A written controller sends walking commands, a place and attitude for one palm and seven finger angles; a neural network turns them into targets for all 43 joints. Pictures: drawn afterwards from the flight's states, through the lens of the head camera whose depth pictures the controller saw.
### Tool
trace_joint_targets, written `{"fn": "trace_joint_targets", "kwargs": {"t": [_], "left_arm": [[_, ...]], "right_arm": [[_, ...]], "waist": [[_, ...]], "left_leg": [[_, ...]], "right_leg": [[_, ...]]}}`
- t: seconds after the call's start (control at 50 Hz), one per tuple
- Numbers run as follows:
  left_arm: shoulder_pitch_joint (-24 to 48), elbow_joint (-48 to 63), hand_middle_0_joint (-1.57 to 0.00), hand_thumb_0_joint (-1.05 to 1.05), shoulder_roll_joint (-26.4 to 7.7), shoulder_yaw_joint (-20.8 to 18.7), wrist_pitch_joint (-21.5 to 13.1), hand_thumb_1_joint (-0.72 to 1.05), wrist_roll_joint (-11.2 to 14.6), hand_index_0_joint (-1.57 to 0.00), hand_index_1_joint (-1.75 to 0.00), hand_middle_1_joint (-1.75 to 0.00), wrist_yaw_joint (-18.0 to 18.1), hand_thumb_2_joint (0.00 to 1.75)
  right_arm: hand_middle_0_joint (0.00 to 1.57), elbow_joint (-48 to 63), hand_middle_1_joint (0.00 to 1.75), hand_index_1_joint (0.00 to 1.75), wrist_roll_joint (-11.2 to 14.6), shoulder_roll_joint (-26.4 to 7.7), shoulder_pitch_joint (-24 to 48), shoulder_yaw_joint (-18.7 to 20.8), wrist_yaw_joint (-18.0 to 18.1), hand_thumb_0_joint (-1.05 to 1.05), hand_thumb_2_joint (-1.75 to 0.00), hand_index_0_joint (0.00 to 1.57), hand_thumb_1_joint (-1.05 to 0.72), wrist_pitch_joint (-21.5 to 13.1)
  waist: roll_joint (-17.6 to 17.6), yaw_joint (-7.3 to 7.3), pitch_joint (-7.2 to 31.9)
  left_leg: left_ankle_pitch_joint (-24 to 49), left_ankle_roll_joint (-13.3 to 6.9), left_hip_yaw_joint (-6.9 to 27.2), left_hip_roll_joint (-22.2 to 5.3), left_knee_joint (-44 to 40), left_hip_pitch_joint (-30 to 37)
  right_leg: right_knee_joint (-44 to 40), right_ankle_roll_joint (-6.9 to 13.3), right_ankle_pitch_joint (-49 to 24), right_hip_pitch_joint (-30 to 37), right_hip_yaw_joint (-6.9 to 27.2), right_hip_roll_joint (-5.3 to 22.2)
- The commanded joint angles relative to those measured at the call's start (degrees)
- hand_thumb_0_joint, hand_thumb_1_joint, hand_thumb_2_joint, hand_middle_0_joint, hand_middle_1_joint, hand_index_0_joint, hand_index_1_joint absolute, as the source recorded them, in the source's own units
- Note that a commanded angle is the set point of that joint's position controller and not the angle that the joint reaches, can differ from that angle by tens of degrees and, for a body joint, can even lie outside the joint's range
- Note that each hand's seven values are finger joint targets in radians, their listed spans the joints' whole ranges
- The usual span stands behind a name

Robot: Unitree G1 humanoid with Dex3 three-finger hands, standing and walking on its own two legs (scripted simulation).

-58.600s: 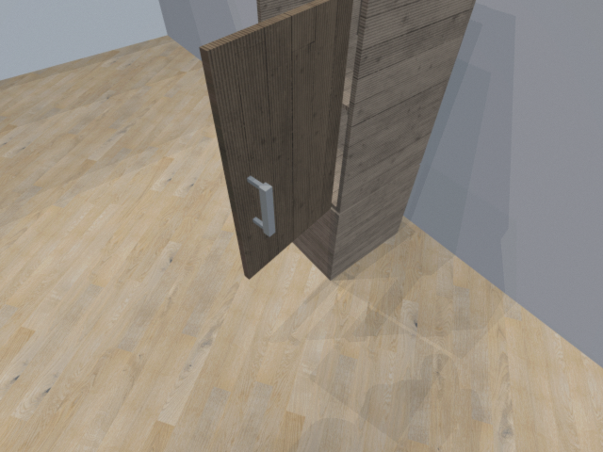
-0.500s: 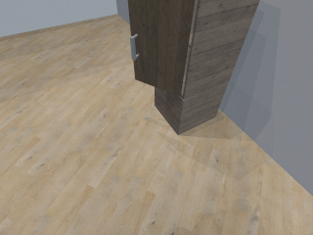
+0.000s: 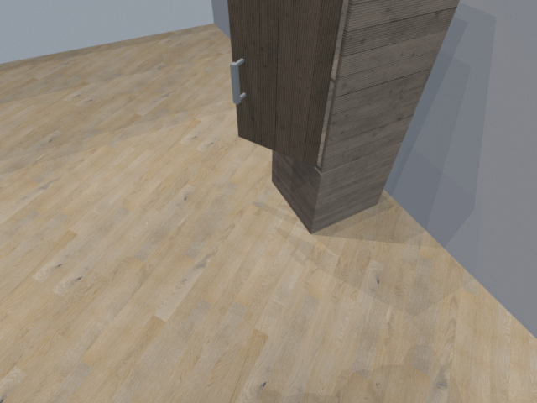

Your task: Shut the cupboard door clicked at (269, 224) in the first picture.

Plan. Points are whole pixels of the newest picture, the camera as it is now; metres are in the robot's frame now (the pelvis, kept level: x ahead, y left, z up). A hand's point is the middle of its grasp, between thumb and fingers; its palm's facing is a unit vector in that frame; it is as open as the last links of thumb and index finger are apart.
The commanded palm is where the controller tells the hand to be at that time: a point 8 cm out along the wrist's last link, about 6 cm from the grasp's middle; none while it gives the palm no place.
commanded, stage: walk to a spot facing it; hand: left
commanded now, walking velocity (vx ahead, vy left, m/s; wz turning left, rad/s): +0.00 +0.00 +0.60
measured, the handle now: (238, 81) +1.07 +0.14 -0.09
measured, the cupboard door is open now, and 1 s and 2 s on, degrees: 31 31 31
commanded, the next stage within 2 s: turn to face it in 1.74 s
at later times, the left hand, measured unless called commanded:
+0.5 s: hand out of the picture +0.03 +0.26 -0.17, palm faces +0.28 -0.93 -0.26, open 7.4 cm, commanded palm none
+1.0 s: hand out of the picture -0.08 +0.17 -0.17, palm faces +0.65 -0.72 -0.24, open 7.4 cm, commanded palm none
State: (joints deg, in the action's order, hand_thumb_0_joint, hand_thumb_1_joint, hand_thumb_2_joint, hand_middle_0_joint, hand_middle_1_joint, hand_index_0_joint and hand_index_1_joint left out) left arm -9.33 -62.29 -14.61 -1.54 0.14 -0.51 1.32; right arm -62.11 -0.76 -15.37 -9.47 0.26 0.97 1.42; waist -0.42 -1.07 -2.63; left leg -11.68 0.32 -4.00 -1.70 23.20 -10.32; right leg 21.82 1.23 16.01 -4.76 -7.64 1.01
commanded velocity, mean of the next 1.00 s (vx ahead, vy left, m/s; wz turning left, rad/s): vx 0.18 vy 0.00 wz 0.59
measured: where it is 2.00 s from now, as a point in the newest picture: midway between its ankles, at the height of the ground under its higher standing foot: (184, 366)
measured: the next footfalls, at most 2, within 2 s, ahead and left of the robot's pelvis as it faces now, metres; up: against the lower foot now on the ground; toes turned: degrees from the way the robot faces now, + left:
right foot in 0.62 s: +0.07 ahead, -0.10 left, +0.00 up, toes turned +21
left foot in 1.04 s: +0.13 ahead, +0.24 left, +0.00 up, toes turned +47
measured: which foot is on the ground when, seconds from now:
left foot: down 0.00-0.62, up 0.64-1.00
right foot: down 0.00-0.24, up 0.26-0.60, down 0.62-1.00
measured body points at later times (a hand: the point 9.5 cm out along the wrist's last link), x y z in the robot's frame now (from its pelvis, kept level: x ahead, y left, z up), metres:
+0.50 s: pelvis -0.01 +0.03 -0.01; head +0.05 +0.05 +0.44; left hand +0.01 +0.31 -0.15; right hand +0.09 -0.20 -0.16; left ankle +0.00 +0.14 -0.74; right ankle +0.00 -0.12 -0.69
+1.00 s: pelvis +0.09 +0.06 -0.02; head +0.14 +0.10 +0.43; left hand -0.11 +0.21 -0.15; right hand +0.35 -0.06 -0.16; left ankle +0.09 +0.21 -0.72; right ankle +0.03 -0.11 -0.74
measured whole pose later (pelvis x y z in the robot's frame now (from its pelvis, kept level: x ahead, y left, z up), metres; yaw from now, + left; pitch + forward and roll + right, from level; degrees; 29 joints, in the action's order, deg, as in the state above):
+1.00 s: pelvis +0.09 +0.06 -0.02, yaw +39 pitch +0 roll +2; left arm -23.9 -56.7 -10.5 -2.5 -2.9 -1.5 0.5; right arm -50.8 -1.6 -14.8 -4.4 3.0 -3.3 2.6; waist 0.9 1.4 -8.1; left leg -17.9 -2.3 -7.1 -1.1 41.7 -29.4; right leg 25.0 -3.2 26.1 2.7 -17.1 8.0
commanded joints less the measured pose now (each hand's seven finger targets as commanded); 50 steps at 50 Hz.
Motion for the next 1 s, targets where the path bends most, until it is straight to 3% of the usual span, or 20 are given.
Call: {"fn": "trace_joint_targets", "kwargs": {"t": [0.0,0.06,0.12,0.18,0.2,0.22,0.24,0.28,0.4,0.5,0.56,0.58,0.6,0.64,0.68,0.72,0.78,0.9,0.94,0.98], "left_arm": [[-6.74,3.39,-0.2,0.0,-9.25,-3.01,0.27,0.9,-0.45,-0.2,-0.3,-0.3,0.95,0.9],[-5.52,5.95,-0.2,0.0,-9.18,-3.6,0.22,0.9,-1.46,-0.2,-0.3,-0.3,1.18,0.9],[-2.41,8.88,-0.2,0.0,-10.11,-4.3,0.12,0.9,-1.59,-0.2,-0.3,-0.3,1.04,0.9],[-3.08,9.76,-0.2,0.0,-9.19,-4.36,0.31,0.9,-0.84,-0.2,-0.3,-0.3,0.59,0.9],[-4.95,11.03,-0.2,0.0,-6.52,-4.26,0.83,0.9,-0.33,-0.2,-0.3,-0.3,0.37,0.9],[-2.01,13.89,-0.2,0.0,-3.86,-3.3,1.09,0.9,-0.31,-0.2,-0.3,-0.3,0.46,0.9],[0.67,15.14,-0.2,0.0,-4.33,-3.51,1.69,0.9,-0.72,-0.2,-0.3,-0.3,0.67,0.9],[2.32,14.44,-0.2,0.0,-4.18,-4.06,1.67,0.9,-0.86,-0.2,-0.3,-0.3,0.21,0.9],[-0.51,13.99,-0.2,0.0,-2.48,-3.75,0.98,0.9,-0.72,-0.2,-0.3,-0.3,-0.33,0.9],[-0.27,15.43,-0.2,0.0,-2.31,-3.37,0.79,0.9,-0.73,-0.2,-0.3,-0.3,-0.71,0.9],[-8.33,13.34,-0.2,0.0,-3.94,-3.97,0.33,0.9,-0.85,-0.2,-0.3,-0.3,-1.13,0.9],[-13.5,12.37,-0.2,0.0,-7.66,-4.92,-0.32,0.9,-1.56,-0.2,-0.3,-0.3,-0.86,0.9],[-14.68,12.92,-0.2,0.0,-12.78,-5.78,-0.58,0.9,-2.37,-0.2,-0.3,-0.3,-0.04,0.9],[-5.99,14.9,-0.2,0.0,-10.85,-5.2,-1.45,0.9,-0.86,-0.2,-0.3,-0.3,0.15,0.9],[-1.76,14.65,-0.2,0.0,-5.76,-3.93,-2.72,0.9,-0.95,-0.2,-0.3,-0.3,0.07,0.9],[-5.29,13.26,-0.2,0.0,-4.57,-3.57,-3.8,0.9,-0.97,-0.2,-0.3,-0.3,-0.04,0.9],[-13.73,9.76,-0.2,0.0,-5.12,-3.72,-4.32,0.9,-1.12,-0.2,-0.3,-0.3,0.09,0.9],[-17.92,8.2,-0.2,0.0,-6.7,-3.68,-4.35,0.9,-1.27,-0.2,-0.3,-0.3,0.07,0.9],[-15.92,8.82,-0.2,0.0,-8.73,-4.1,-4.51,0.9,-1.07,-0.2,-0.3,-0.3,-0.08,0.9],[-13.71,9.25,-0.2,0.0,-9.69,-3.99,-4.35,0.9,-0.55,-0.2,-0.3,-0.3,-0.4,0.9]], "right_arm": [[0.2,4.99,0.3,0.3,-0.2,-3.73,-0.35,2.01,-0.07,0.0,-0.9,0.2,-0.9,0.46],[0.2,7.67,0.3,0.3,-0.01,-2.84,0.91,3.2,-0.25,0.0,-0.9,0.2,-0.9,1.43],[0.2,9.43,0.3,0.3,0.16,-1.24,-0.42,3.21,-1.15,0.0,-0.9,0.2,-0.9,1.41],[0.2,9.23,0.3,0.3,-0.38,-2.59,-6.07,3.72,-1.79,0.0,-0.9,0.2,-0.9,0.9],[0.2,9.34,0.3,0.3,-0.92,-7.43,-9.55,4.82,-1.67,0.0,-0.9,0.2,-0.9,0.36],[0.2,8.95,0.3,0.3,-1.06,-12.11,-12.9,6.07,-1.05,0.0,-0.9,0.2,-0.9,0.36],[0.2,8.51,0.3,0.3,-1.24,-12.4,-13.87,6.18,-0.5,0.0,-0.9,0.2,-0.9,0.42],[0.2,10.44,0.3,0.3,-1.31,-9.51,-8.09,5.4,0.11,0.0,-0.9,0.2,-0.9,-0.02],[0.2,11.24,0.3,0.3,-1.17,-8.35,-6.29,5.37,0.49,0.0,-0.9,0.2,-0.9,-0.52],[0.2,11.9,0.3,0.3,-1.56,-8.75,-6.19,5.98,-0.24,0.0,-0.9,0.2,-0.9,0.2],[0.2,13.36,0.3,0.3,-1.12,-8.13,-1.85,6.21,-0.45,0.0,-0.9,0.2,-0.9,0.52],[0.2,14.31,0.3,0.3,-0.56,-5.66,-0.19,5.92,-0.74,0.0,-0.9,0.2,-0.9,0.46],[0.2,16.09,0.3,0.3,-0.07,-0.08,-0.06,4.92,-0.94,0.0,-0.9,0.2,-0.9,-0.17],[0.2,16.08,0.3,0.3,-1.4,-3.06,0.04,5.88,-1.85,0.0,-0.9,0.2,-0.9,0.2],[0.2,14.7,0.3,0.3,-1.47,-2.72,-0.66,5.68,-3.14,0.0,-0.9,0.2,-0.9,0.38],[0.2,14.45,0.3,0.3,-1.03,-1.62,-0.05,5.06,-3.67,0.0,-0.9,0.2,-0.9,0.08],[0.2,15.84,0.3,0.3,-0.79,-0.28,4.93,4.13,-4.09,0.0,-0.9,0.2,-0.9,-0.15],[0.2,17.83,0.3,0.3,-0.82,0.44,11.52,2.74,-4.81,0.0,-0.9,0.2,-0.9,-0.72],[0.2,16.81,0.3,0.3,-0.79,-0.55,6.28,3.02,-4.44,0.0,-0.9,0.2,-0.9,-1.27],[0.2,13.65,0.3,0.3,-1.26,-4.54,-6.39,4.26,-3.67,0.0,-0.9,0.2,-0.9,-1.71]], "waist": [[8.54,2.85,1.1],[8.43,2.34,-2.08],[7.06,0.53,-1.82],[2.61,-1.91,1.75],[-12.21,-2.85,4.12],[-20.39,-4.49,4.58],[-12.55,-4.91,5.19],[-10.9,-2.55,2.29],[-5.06,-0.84,6.7],[-9.72,-1.2,5.75],[-7.86,3.23,4.45],[0.92,6.2,4.32],[19.56,7.19,2.74],[9.02,1.59,-1.08],[8.22,-1.07,-4.95],[8.1,-0.35,-3.58],[8.39,2.9,-1.36],[10.12,3.86,-2.92],[11.31,0.94,0.22],[7.99,-5.8,7.14]], "left_leg": [[-1.14,0.69,1.69,-0.88,14.86,-9.27],[-19.45,0.75,3.42,-1.35,33.13,-16.62],[-16.12,1.18,1.35,-2.5,25.13,-13.51],[1.38,0.01,-0.35,-1.32,9.03,-0.62],[19.46,-4.93,15.98,-11.04,1.53,4.48],[29.07,-12.49,31.19,-21.5,-4.41,3.75],[11.81,-13.56,31.84,-21.42,-6.3,0.12],[-3.25,-10.43,29.38,-16.16,-7.82,-5.65],[6.81,-10.15,23.79,-11.11,-5.18,0.74],[-11.21,-9.27,27.59,-8.43,-7.12,-3.32],[-22.79,-6.76,26.0,-3.74,-4.14,-16.53],[-25.11,-3.63,20.53,1.87,7.43,-28.75],[-23.71,0.78,7.23,9.41,29.65,-41.41],[-14.22,0.74,10.71,1.82,47.18,-37.06],[-6.43,1.62,8.38,-1.17,48.84,-34.94],[-3.61,2.16,5.21,-1.14,45.36,-33.42],[-4.66,1.33,1.38,-0.93,37.3,-34.53],[-5.25,-1.41,-3.97,0.45,19.83,-26.1],[-7.28,-3.49,-6.68,3.56,16.76,-16.05],[-2.38,-5.56,-5.93,4.82,8.9,5.14]], "right_leg": [[-1.6,6.28,-28.07,2.75,8.12,16.61],[-0.99,11.59,-34.23,0.19,8.97,22.68],[3.27,8.06,-32.92,-2.03,2.7,21.05],[14.61,1.78,-23.58,-8.58,-2.73,16.88],[26.51,-3.01,-5.26,-17.46,-5.38,10.11],[38.08,-4.7,24.91,-23.73,-0.84,3.82],[43.98,-3.35,22.64,-24.14,5.63,3.67],[46.05,-3.11,13.0,-26.66,8.79,4.6],[35.57,-4.45,7.97,-25.21,8.05,2.07],[22.4,-3.84,9.5,-18.33,6.01,-0.68],[6.96,-2.97,5.25,-0.75,3.87,-2.58],[-4.0,-0.53,13.49,10.58,12.54,4.38],[-14.71,5.69,28.43,13.52,37.08,24.19],[-15.48,7.51,27.69,-1.93,34.02,25.98],[-13.24,4.86,12.97,-5.59,18.39,19.67],[-9.46,4.27,-7.73,-0.22,8.92,16.53],[-5.32,3.32,-28.13,10.4,3.32,16.35],[-2.13,2.95,-40.58,11.21,-2.2,18.28],[4.17,2.68,-50.96,9.19,-4.59,19.0],[23.22,-0.04,-44.62,-0.39,-8.18,17.01]]}}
